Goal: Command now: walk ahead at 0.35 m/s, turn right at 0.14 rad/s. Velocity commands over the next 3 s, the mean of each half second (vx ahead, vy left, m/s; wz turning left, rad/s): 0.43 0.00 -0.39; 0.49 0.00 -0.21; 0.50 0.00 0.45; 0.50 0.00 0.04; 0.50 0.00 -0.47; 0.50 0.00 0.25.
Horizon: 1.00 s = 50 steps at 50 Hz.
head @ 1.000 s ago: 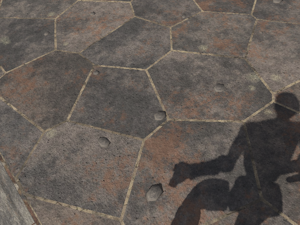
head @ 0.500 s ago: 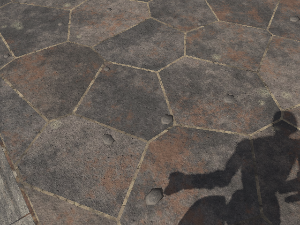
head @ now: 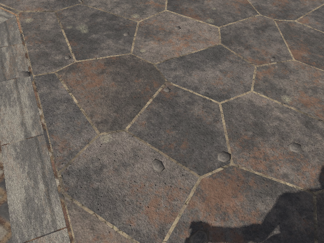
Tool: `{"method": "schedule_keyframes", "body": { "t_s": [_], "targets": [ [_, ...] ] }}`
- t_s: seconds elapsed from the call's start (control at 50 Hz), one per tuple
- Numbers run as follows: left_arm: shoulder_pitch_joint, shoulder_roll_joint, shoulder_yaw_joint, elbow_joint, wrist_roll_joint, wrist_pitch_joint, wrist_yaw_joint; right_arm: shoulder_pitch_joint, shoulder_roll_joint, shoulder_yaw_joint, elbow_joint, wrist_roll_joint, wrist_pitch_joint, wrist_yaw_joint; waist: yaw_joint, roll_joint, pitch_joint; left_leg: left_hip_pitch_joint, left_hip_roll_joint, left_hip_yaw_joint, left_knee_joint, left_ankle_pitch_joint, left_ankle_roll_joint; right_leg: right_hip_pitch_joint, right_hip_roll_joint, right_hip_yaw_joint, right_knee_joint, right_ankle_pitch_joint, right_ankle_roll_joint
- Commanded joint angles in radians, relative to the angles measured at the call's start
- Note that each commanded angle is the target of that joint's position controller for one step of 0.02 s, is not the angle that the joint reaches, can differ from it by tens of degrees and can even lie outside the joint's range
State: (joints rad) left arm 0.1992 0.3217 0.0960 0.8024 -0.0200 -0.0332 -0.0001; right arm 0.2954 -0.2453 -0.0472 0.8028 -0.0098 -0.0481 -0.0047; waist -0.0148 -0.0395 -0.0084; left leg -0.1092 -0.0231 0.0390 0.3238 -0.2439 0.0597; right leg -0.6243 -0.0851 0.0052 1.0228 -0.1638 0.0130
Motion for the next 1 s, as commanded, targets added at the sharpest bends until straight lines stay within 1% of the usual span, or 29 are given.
{"method": "schedule_keyframes", "body": {
  "t_s": [0.02,0.14,0.24,0.26,0.3,0.32,0.34,0.36,0.38,0.4,0.42,0.44,0.46,0.48,0.54,0.6,0.64,0.68,0.74,0.78,0.8,0.82,0.84,0.86,0.88,0.9,0.92,0.94,1.0],
  "targets": [
    [-0.078,0.050,0.008,-0.058,-0.006,-0.022,-0.005,-0.002,-0.161,-0.040,-0.044,-0.007,-0.034,-0.011,-0.028,0.111,0.053,0.113,0.250,-0.152,-0.216,0.057,0.108,-0.195,-0.012,0.074,-0.071,0.134,0.010],
    [-0.148,0.018,-0.014,-0.091,-0.006,-0.029,-0.029,0.022,-0.169,-0.044,-0.015,0.000,-0.038,-0.011,-0.061,0.113,0.122,0.125,0.265,0.001,-0.253,0.175,0.096,-0.163,0.008,0.044,-0.292,0.242,0.005],
    [-0.251,-0.013,-0.039,-0.161,-0.006,-0.041,-0.070,0.085,-0.185,-0.051,0.017,0.016,-0.015,-0.012,-0.091,0.098,0.153,0.236,0.297,0.083,-0.174,0.412,0.090,-0.153,0.028,-0.050,-0.418,0.143,-0.052],
    [-0.247,-0.005,-0.037,-0.173,-0.008,-0.041,-0.076,0.080,-0.195,-0.053,0.016,0.017,-0.009,-0.014,-0.075,0.112,0.134,0.250,0.297,0.102,-0.123,0.578,0.082,-0.108,0.051,-0.078,-0.433,0.099,-0.072],
    [-0.173,0.035,-0.017,-0.177,-0.009,-0.035,-0.080,0.069,-0.229,-0.060,0.007,0.019,0.002,-0.026,-0.014,0.169,0.038,0.275,0.299,0.130,0.045,1.010,0.060,0.049,0.121,-0.138,-0.417,0.007,-0.116],
    [-0.057,0.079,0.005,-0.155,-0.012,-0.031,-0.076,0.062,-0.240,-0.061,0.003,0.016,0.010,-0.033,0.053,0.178,-0.039,0.251,0.288,0.145,0.206,1.133,0.045,0.205,0.161,-0.150,-0.421,-0.013,-0.145],
    [0.101,0.134,0.035,-0.121,-0.014,-0.027,-0.062,0.047,-0.245,-0.059,-0.005,0.021,0.010,-0.038,0.145,0.151,-0.125,0.119,0.256,0.164,0.421,1.068,0.012,0.476,0.179,-0.118,-0.489,0.049,-0.189],
    [0.249,0.215,0.063,-0.094,-0.011,-0.010,-0.036,0.064,-0.196,-0.041,-0.035,0.005,-0.008,-0.036,0.187,0.022,-0.234,-0.208,0.189,0.156,0.749,0.637,-0.034,0.837,0.000,0.177,-0.505,-0.046,-0.274],
    [0.208,0.255,0.061,-0.115,-0.016,-0.018,-0.032,0.112,-0.083,-0.001,-0.074,-0.001,-0.044,-0.017,0.090,-0.188,-0.357,-0.558,-0.037,0.008,1.095,-0.285,-0.087,1.080,-0.254,0.771,-0.641,-0.186,-0.461],
    [0.220,0.173,0.035,-0.118,-0.003,-0.022,-0.031,0.002,-0.174,-0.023,-0.093,0.032,-0.086,0.003,0.160,-0.085,-0.359,-0.661,0.012,-0.171,1.152,-0.270,-0.061,1.067,-0.246,0.768,-0.723,-0.201,-0.426],
    [0.183,0.131,0.023,-0.116,0.002,-0.029,-0.030,-0.069,-0.189,-0.023,-0.124,0.060,-0.104,0.011,0.147,-0.040,-0.219,-0.692,0.062,-0.160,1.099,-0.195,-0.036,0.940,-0.208,0.601,-0.729,-0.135,-0.377],
    [0.114,0.115,0.016,-0.124,-0.001,-0.034,-0.032,-0.080,-0.172,-0.019,-0.131,0.044,-0.112,0.007,0.085,0.057,-0.112,-0.660,0.103,-0.146,0.982,-0.137,-0.031,0.765,-0.157,0.490,-0.745,-0.039,-0.343],
    [0.055,0.078,0.005,-0.139,0.003,-0.039,-0.029,-0.076,-0.181,-0.029,-0.122,0.017,-0.106,0.001,0.049,0.058,-0.062,-0.604,0.134,-0.141,0.893,-0.103,-0.039,0.647,-0.119,0.412,-0.764,0.046,-0.325],
    [0.018,0.074,0.000,-0.159,0.014,-0.038,-0.024,-0.052,-0.180,-0.032,-0.120,0.009,-0.093,0.003,0.017,0.032,-0.029,-0.549,0.145,-0.140,0.871,-0.081,-0.051,0.550,-0.096,0.378,-0.792,0.099,-0.329],
    [-0.001,0.099,0.006,-0.165,0.007,-0.044,-0.011,-0.029,-0.150,-0.026,-0.132,-0.007,-0.060,0.002,-0.019,0.010,0.009,-0.498,0.146,-0.101,0.737,-0.031,-0.111,0.381,-0.065,0.294,-0.836,0.210,-0.338],
    [0.018,0.122,0.013,-0.155,0.003,-0.040,0.004,-0.144,-0.110,-0.007,-0.168,-0.010,-0.058,0.002,0.019,-0.011,0.036,-0.442,0.111,-0.068,0.470,0.191,-0.141,0.291,0.011,0.189,-0.825,0.180,-0.282],
    [0.075,0.120,0.012,-0.134,0.000,-0.035,0.007,-0.222,-0.094,0.003,-0.179,-0.002,-0.066,0.012,0.071,-0.027,0.023,-0.380,0.074,-0.051,0.319,0.348,-0.142,0.299,0.020,0.173,-0.805,0.122,-0.249],
    [0.126,0.121,0.010,-0.108,-0.005,-0.033,0.006,-0.262,-0.110,-0.002,-0.192,0.013,-0.074,0.022,0.093,-0.041,0.018,-0.364,0.065,-0.068,0.255,0.392,-0.128,0.355,-0.017,0.211,-0.781,0.070,-0.237],
    [0.144,0.119,0.009,-0.093,-0.003,-0.028,0.005,-0.260,-0.155,-0.020,-0.203,0.017,-0.080,0.030,0.076,-0.061,0.020,-0.379,0.071,-0.095,0.201,0.297,-0.078,0.479,-0.085,0.286,-0.700,0.064,-0.210],
    [0.128,0.120,0.010,-0.093,0.003,-0.020,0.004,-0.184,-0.176,-0.035,-0.191,0.015,-0.084,0.030,0.024,-0.078,0.007,-0.293,0.051,-0.065,0.171,0.208,-0.036,0.517,-0.089,0.295,-0.614,0.191,-0.183],
    [0.123,0.096,0.000,-0.097,0.010,-0.018,0.002,-0.075,-0.206,-0.052,-0.163,0.011,-0.086,0.026,-0.031,-0.060,-0.059,-0.155,0.048,-0.049,0.166,0.205,-0.002,0.513,-0.037,0.246,-0.468,0.320,-0.157],
    [0.144,0.049,-0.020,-0.115,0.027,-0.015,0.005,0.077,-0.258,-0.062,-0.147,-0.002,-0.085,0.022,-0.082,0.043,-0.212,0.085,0.191,-0.215,0.187,0.204,0.064,0.412,0.031,0.171,-0.181,0.193,-0.116],
    [0.310,-0.024,-0.040,-0.123,0.002,-0.033,0.003,0.153,-0.349,-0.087,-0.104,-0.004,-0.073,0.033,-0.013,0.398,-0.320,0.395,0.382,-0.726,0.052,-0.040,0.249,0.049,0.189,0.077,0.186,-0.280,-0.033],
    [0.271,0.058,-0.032,-0.110,-0.004,-0.042,0.002,0.159,-0.247,-0.061,-0.108,0.026,-0.071,0.043,-0.045,0.312,-0.293,0.415,0.388,-0.889,-0.049,-0.277,0.241,-0.095,0.144,0.149,0.284,-0.385,-0.034],
    [0.139,0.113,-0.018,-0.136,-0.012,-0.048,-0.001,0.091,-0.194,-0.045,-0.123,0.027,-0.065,0.039,-0.066,0.201,-0.152,0.308,0.355,-0.744,-0.050,-0.261,0.199,-0.150,0.092,0.133,0.306,-0.300,-0.043],
    [0.052,0.102,-0.024,-0.158,0.002,-0.055,0.001,0.041,-0.186,-0.040,-0.137,0.013,-0.057,0.037,-0.060,0.102,-0.086,0.189,0.307,-0.630,-0.049,-0.143,0.179,-0.130,0.060,0.103,0.269,-0.233,-0.049],
    [0.007,0.089,-0.023,-0.176,0.021,-0.065,0.002,0.012,-0.179,-0.037,-0.140,0.008,-0.052,0.036,-0.043,0.075,-0.026,0.098,0.274,-0.556,-0.058,-0.010,0.184,-0.125,0.036,0.095,0.198,-0.190,-0.049],
    [0.014,0.078,-0.021,-0.179,0.029,-0.069,0.001,0.001,-0.162,-0.030,-0.144,0.002,-0.052,0.032,-0.015,0.098,-0.028,0.051,0.239,-0.501,-0.071,0.082,0.176,-0.070,0.013,0.099,0.134,-0.153,-0.047],
    [0.030,0.042,-0.030,-0.176,0.034,-0.064,-0.001,0.010,-0.158,-0.031,-0.135,0.018,-0.049,0.021,0.011,0.136,-0.034,-0.001,0.200,-0.417,-0.103,0.211,0.197,-0.012,0.017,0.069,-0.025,-0.147,-0.012]
  ]
}}
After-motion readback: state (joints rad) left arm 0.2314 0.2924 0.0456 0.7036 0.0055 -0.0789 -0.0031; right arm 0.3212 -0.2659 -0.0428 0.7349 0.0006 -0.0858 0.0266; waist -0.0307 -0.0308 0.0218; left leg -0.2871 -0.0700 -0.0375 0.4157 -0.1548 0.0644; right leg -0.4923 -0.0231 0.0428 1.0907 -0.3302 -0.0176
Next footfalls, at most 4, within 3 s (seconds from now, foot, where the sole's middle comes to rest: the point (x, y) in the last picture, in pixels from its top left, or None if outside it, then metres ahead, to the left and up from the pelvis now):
0.34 right None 0.31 -0.16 -0.79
0.80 left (166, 209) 0.66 -0.04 -0.79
1.30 right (225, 180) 0.81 -0.33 -0.79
1.78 left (168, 130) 1.11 -0.07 -0.79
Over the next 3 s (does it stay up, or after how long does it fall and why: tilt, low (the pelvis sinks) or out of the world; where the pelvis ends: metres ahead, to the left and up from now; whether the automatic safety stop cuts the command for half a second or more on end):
stays up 1.62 -0.31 -0.02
